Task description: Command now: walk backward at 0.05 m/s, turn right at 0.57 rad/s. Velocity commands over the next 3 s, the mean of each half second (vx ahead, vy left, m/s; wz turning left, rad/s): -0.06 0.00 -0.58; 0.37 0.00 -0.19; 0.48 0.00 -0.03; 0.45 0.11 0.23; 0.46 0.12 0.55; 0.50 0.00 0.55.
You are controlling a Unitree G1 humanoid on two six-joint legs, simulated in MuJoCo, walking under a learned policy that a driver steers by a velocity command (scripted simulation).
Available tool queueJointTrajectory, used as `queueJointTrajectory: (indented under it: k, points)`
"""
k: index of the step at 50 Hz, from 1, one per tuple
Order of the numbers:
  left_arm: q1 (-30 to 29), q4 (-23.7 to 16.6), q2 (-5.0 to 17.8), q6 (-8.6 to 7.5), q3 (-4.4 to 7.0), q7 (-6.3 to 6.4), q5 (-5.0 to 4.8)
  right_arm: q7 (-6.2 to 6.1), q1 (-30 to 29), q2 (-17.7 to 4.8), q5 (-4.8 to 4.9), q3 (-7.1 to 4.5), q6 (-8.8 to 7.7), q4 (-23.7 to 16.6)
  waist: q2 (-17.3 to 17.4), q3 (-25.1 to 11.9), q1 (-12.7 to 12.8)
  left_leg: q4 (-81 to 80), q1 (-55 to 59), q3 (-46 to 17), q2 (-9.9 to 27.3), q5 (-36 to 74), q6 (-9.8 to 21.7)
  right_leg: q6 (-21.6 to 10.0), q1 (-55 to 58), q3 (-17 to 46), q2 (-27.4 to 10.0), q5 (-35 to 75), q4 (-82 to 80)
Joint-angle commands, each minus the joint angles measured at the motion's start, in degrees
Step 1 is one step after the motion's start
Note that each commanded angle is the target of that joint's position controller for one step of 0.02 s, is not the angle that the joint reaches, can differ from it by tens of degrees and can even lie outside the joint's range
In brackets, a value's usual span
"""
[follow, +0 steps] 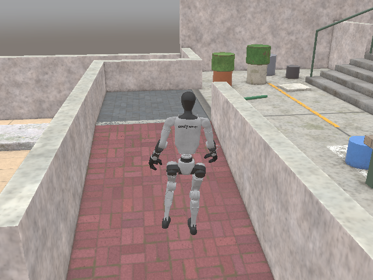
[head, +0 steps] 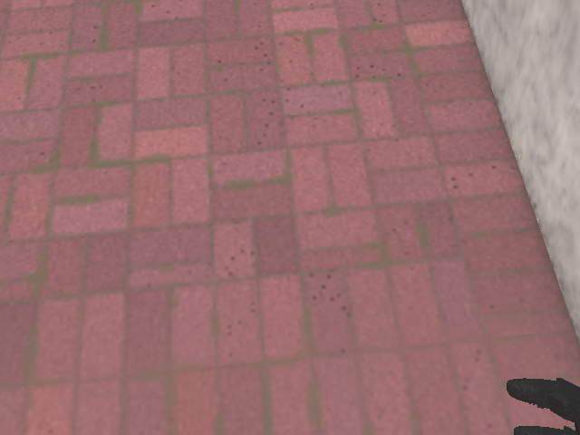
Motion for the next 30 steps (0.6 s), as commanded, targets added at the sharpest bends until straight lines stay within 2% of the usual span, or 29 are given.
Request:
queueJointTrajectory:
  k: [1,5,8,9,10,11,12,13,14,15,16,17,18,20,21,23,25,26,27,28,29,30]
  points:
    - [-3.2,-6.0,8.3,0.70,2.16,1.26,0.06,-0.54,4.8,-2.8,0.17,-0.89,0.72,-1.4,-6.9,-12.8,-2.7,-3.8,4.4,1.4,-2.0,1.3,-0.9,-7.2,9.4,14.4,-13.5,23.8,-2.5]
    - [-2.9,-7.0,8.2,1.51,2.29,1.51,0.27,-0.25,4.1,-3.1,0.55,-1.37,0.28,-0.7,-9.3,-13.9,-0.8,-10.6,6.7,0.4,-2.5,-1.2,0.4,-6.5,13.7,19.7,-15.9,27.1,-0.2]
    - [-3.4,-6.7,8.6,2.27,2.90,1.80,-0.77,0.51,6.0,-3.4,1.22,-2.01,-0.33,0.5,-10.7,-13.5,-0.7,-20.5,12.0,0.6,-3.3,-2.8,1.5,-5.6,15.2,22.5,-16.1,30.4,0.9]
    - [-4.3,-6.8,8.7,2.55,3.08,1.79,-1.36,0.87,7.8,-3.5,1.51,-2.32,-0.50,1.4,-10.8,-12.9,-1.4,-26.8,15.4,1.5,-3.7,-0.6,2.1,-4.6,14.5,22.7,-15.3,30.5,1.8]
    - [-5.2,-6.8,8.7,2.93,3.28,1.79,-2.28,1.25,10.3,-3.6,1.71,-2.82,-0.59,2.6,-10.5,-11.9,-2.8,-35.8,20.9,2.9,-4.0,6.6,3.2,-2.7,11.5,21.7,-13.2,26.0,2.5]
    - [-3.6,-6.5,7.3,3.14,3.22,1.71,-2.23,1.41,10.9,-5.7,1.42,-3.82,-0.44,3.3,-6.8,-10.3,-1.7,-40.1,26.7,-0.8,0.7,13.5,5.2,-0.1,5.7,18.9,-9.3,14.3,5.5]
    - [2.9,-5.8,4.2,3.03,2.77,1.32,-1.10,1.35,7.7,-10.9,0.04,-4.99,0.32,2.5,12.8,-10.9,3.8,-39.9,33.3,-14.4,14.6,33.5,12.3,3.9,-4.3,9.5,1.1,-14.2,16.2]
    - [3.4,-3.5,7.7,1.99,4.01,1.10,-0.48,0.96,5.2,-8.2,-2.72,-4.25,1.19,-0.3,13.8,-10.9,0.6,-39.7,31.8,-19.9,22.5,49.0,21.0,8.0,-12.0,7.5,6.5,-26.3,34.4]
    - [2.1,-3.0,10.4,1.66,4.89,1.02,-1.34,0.61,3.6,-7.9,-4.40,-4.08,1.50,-1.6,14.2,-12.1,0.7,-42.9,26.6,-21.4,24.7,43.4,24.2,9.7,-11.9,5.5,3.3,-25.2,48.1]
    - [1.6,-1.5,11.3,2.31,5.17,1.58,-1.82,0.01,-0.1,-4.8,-3.81,-3.09,1.64,-2.9,9.7,-9.2,1.5,-42.3,23.0,-14.9,19.1,37.3,21.5,10.9,-10.3,5.8,2.0,-19.9,56.4]
    - [2.5,-0.6,10.9,3.23,4.92,1.71,-1.38,-0.45,-1.4,-3.4,-2.44,-2.34,1.63,-3.5,6.6,-8.8,2.0,-42.6,22.1,-8.6,14.6,26.0,18.3,12.0,-10.2,4.2,1.4,-13.2,61.2]
    - [3.3,-0.7,9.7,3.93,4.51,1.53,-1.25,-0.94,-2.2,-2.8,-1.17,-1.71,1.71,-4.2,6.5,-8.5,2.5,-43.5,21.2,-4.0,11.1,13.7,15.9,13.2,-9.3,2.0,0.5,-8.3,63.1]
    - [3.4,-1.6,9.0,3.75,4.11,1.04,-1.11,-1.57,-1.6,-3.2,-0.43,-1.49,1.91,-4.4,8.1,-8.4,2.1,-44.0,22.3,-1.8,9.2,7.0,15.0,14.5,-9.8,-1.2,0.6,-4.6,63.0]
    - [0.8,-3.3,8.0,2.88,3.33,0.71,-1.56,-2.47,3.1,-3.8,-0.49,-1.44,2.26,-4.3,9.7,-8.1,-0.7,-44.8,27.1,-0.1,8.6,-0.3,15.2,15.0,-11.7,-4.9,-1.2,-1.6,53.7]
    - [-0.6,-3.9,7.1,2.46,2.86,0.60,-1.80,-2.70,6.0,-4.6,-0.44,-1.86,2.32,-3.9,10.0,-8.0,-2.3,-45.6,30.6,-0.3,9.1,-3.5,15.4,14.5,-12.5,-5.6,-2.3,-2.5,46.0]
    - [-0.9,-4.0,5.7,1.91,2.24,-0.15,-1.65,-2.80,10.2,-7.7,-0.17,-3.55,2.10,-3.0,12.0,-9.0,-4.4,-48.0,33.0,-2.3,11.7,-11.1,16.3,13.4,-7.8,-6.7,-4.4,-9.6,32.9]
    - [3.3,-2.4,4.5,1.62,1.58,-1.38,-1.45,-2.22,9.0,-10.1,1.05,-4.78,1.81,-2.7,13.8,-8.3,-2.9,-49.3,26.4,-1.9,12.4,-14.7,16.1,9.7,4.7,-7.6,-6.3,-15.6,18.4]
    - [5.4,-0.8,4.8,1.50,1.59,-1.96,-1.40,-1.85,8.6,-10.1,1.09,-4.98,1.81,-2.8,13.6,-6.3,-2.9,-48.4,23.9,-1.7,12.3,-14.3,16.7,7.3,8.1,-8.7,-7.4,-15.8,11.7]
    - [7.6,1.0,5.0,1.62,1.54,-2.39,-1.24,-1.54,8.9,-9.5,1.48,-5.05,1.64,-2.4,11.3,-4.5,-3.1,-47.2,21.2,-1.6,12.2,-13.8,17.0,5.0,11.2,-10.4,-8.0,-13.7,5.5]
    - [10.8,3.3,4.2,1.71,1.26,-2.70,-1.05,-1.26,7.7,-8.5,1.90,-4.75,1.31,-2.4,7.7,-3.0,-1.9,-44.2,16.6,0.0,11.2,-14.0,16.3,2.7,16.2,-12.2,-8.2,-7.7,-2.7]
    - [16.0,6.8,2.9,1.72,0.74,-2.99,-0.69,-1.02,6.5,-6.7,1.80,-4.14,0.85,-2.6,3.0,-1.7,-0.3,-37.3,10.7,3.8,8.5,-15.1,14.8,1.3,22.4,-14.0,-7.3,-2.7,-10.6]
    - [19.8,9.9,1.1,1.40,0.00,-3.55,-0.04,-0.35,5.0,-3.3,1.15,-3.11,0.47,-3.5,-4.1,0.0,0.4,-23.9,3.8,9.4,4.4,-14.4,12.8,1.4,26.5,-12.9,-7.0,-2.6,-13.5]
